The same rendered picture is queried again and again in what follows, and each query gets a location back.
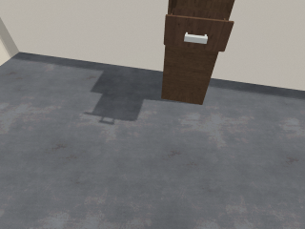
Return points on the drawer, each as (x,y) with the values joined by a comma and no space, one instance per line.
(197,22)

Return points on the cabinet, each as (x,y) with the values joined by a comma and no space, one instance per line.
(187,71)

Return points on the handle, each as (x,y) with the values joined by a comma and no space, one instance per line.
(196,38)

